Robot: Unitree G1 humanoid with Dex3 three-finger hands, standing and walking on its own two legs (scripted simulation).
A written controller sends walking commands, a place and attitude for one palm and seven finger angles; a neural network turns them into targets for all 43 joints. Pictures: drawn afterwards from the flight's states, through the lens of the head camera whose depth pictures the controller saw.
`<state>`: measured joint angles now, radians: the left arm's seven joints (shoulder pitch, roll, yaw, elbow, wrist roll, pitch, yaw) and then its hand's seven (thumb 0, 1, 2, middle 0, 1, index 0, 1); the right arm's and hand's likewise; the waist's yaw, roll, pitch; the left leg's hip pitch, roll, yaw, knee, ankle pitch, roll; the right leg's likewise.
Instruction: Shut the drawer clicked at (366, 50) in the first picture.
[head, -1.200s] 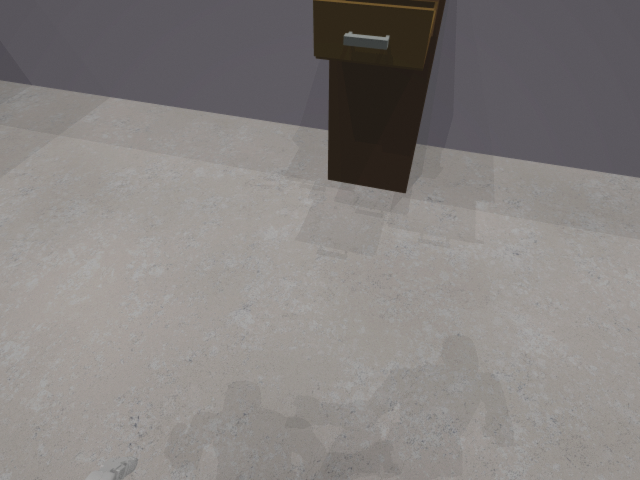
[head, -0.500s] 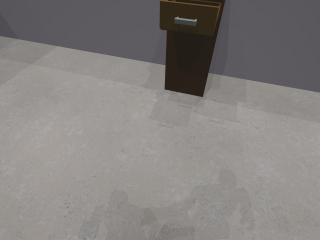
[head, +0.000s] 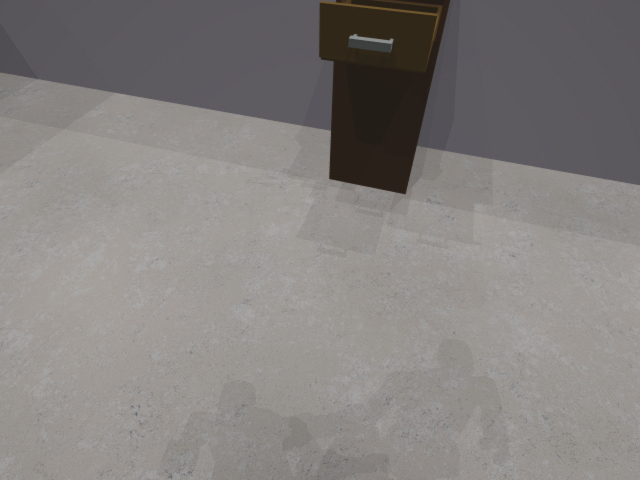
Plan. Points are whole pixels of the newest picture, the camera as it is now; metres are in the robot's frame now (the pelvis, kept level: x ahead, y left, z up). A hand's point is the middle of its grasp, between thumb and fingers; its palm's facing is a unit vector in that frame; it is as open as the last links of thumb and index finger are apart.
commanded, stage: look at it before walking up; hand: left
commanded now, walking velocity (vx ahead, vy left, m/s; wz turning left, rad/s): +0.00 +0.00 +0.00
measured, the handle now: (371, 41) +1.28 -0.08 +0.03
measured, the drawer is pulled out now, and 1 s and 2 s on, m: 0.29 0.29 0.29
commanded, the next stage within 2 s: walk to a spot facing it in 0.34 s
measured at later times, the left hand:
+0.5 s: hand out of the picture +0.08 +0.24 -0.16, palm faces -0.02 -0.94 -0.33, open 7.4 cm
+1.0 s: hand (235, 448) +0.21 +0.15 -0.19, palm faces -0.12 -0.97 -0.19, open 7.4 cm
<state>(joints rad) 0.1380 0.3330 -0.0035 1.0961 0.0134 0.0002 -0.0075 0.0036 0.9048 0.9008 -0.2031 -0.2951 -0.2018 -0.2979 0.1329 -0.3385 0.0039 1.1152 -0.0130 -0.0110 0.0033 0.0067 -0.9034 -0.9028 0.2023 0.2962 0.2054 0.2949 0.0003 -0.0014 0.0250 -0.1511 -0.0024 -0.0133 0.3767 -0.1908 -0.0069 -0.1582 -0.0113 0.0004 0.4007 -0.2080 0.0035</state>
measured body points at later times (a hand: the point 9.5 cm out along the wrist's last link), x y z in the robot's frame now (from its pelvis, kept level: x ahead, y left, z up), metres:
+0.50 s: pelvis +0.01 +0.00 +0.00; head +0.01 +0.00 +0.45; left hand +0.08 +0.29 -0.13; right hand +0.09 -0.30 -0.13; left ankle +0.01 +0.13 -0.74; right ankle +0.01 -0.12 -0.74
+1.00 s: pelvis +0.14 -0.03 -0.03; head +0.17 -0.04 +0.42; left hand +0.22 +0.20 -0.18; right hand -0.01 -0.23 -0.18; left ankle +0.02 +0.12 -0.73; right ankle +0.18 -0.14 -0.75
